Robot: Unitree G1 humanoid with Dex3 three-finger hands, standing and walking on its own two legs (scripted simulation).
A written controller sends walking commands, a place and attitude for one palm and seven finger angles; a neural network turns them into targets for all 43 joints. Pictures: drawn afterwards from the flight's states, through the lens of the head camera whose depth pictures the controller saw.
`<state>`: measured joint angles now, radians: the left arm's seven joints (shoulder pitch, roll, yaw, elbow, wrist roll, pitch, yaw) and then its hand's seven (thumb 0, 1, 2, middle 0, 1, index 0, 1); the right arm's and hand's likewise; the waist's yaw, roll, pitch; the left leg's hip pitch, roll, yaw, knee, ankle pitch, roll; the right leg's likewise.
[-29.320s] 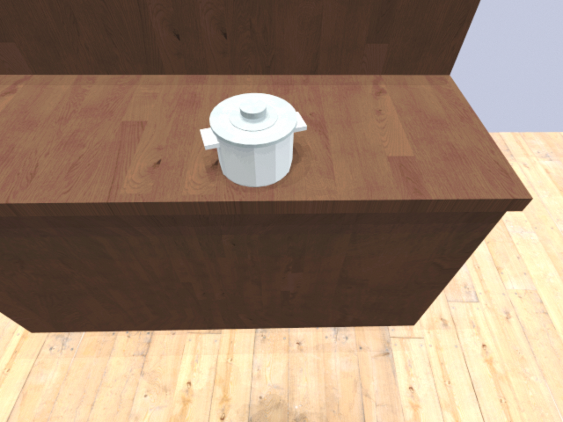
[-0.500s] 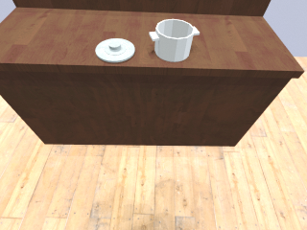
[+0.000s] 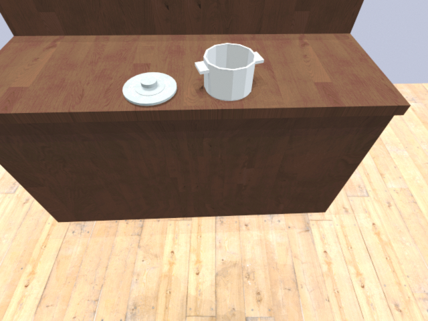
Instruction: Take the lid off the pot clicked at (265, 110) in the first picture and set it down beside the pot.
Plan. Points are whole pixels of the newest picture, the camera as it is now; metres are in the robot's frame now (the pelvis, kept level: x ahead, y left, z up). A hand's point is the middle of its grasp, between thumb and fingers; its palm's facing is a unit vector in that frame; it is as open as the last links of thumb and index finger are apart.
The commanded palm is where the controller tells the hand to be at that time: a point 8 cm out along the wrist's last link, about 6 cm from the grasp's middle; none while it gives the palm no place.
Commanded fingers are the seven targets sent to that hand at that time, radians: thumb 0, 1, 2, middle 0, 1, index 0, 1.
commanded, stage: let the arm hang, fingers relaxed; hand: left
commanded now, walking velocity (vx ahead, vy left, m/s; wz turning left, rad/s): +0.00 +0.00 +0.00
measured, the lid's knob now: (148, 82) +0.76 +0.24 +0.01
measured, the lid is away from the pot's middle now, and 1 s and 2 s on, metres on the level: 0.25 0.25 0.25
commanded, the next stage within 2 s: look to check the result in 0.12 s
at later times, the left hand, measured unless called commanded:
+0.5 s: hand out of the picture +0.02 +0.17 -0.18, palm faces +0.02 -0.98 -0.20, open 7.3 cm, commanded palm none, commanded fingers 0.00 0.90 0.90 -0.20 -0.30 -0.20 -0.30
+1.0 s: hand out of the picture +0.01 +0.18 -0.18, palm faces +0.02 -0.98 -0.19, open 7.3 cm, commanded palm none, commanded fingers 0.00 0.90 0.90 -0.20 -0.30 -0.20 -0.30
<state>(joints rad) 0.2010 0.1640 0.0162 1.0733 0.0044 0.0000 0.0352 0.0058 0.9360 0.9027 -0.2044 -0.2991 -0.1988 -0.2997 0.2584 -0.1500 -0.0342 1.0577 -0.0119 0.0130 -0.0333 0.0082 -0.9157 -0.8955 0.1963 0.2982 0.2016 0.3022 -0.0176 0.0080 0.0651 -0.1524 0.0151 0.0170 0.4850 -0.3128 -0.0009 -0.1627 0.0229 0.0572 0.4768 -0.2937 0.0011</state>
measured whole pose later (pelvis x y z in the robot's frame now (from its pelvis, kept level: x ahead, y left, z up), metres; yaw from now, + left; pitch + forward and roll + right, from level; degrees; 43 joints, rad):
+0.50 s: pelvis +0.00 +0.00 +0.00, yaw +0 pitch -1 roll -1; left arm 0.24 0.15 0.02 1.11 0.00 0.00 0.04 0.01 0.92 0.90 -0.20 -0.30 -0.20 -0.30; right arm 0.29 -0.13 -0.03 1.10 -0.01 0.02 -0.04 0.01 -0.91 -0.90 0.20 0.30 0.20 0.30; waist -0.02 0.01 0.07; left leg -0.14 0.02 0.02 0.47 -0.31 0.00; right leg -0.15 0.03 0.06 0.45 -0.28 0.00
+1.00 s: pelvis +0.00 +0.01 +0.00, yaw -1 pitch -1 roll +0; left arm 0.25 0.15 0.02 1.12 0.00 0.00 0.04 0.01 0.92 0.90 -0.20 -0.30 -0.20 -0.30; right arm 0.29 -0.12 -0.03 1.10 -0.01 0.01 -0.04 0.01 -0.91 -0.90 0.20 0.30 0.20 0.30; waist -0.02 0.00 0.07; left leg -0.15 0.01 0.03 0.46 -0.30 0.01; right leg -0.16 0.02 0.07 0.45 -0.27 0.01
